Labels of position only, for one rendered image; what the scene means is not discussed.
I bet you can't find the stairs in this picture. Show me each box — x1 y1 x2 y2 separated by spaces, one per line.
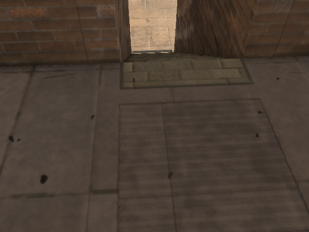
123 52 229 63

